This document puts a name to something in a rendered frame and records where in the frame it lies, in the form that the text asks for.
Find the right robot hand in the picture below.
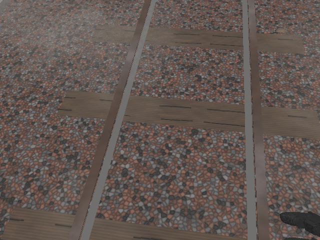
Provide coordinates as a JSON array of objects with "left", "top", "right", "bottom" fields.
[{"left": 280, "top": 211, "right": 320, "bottom": 240}]

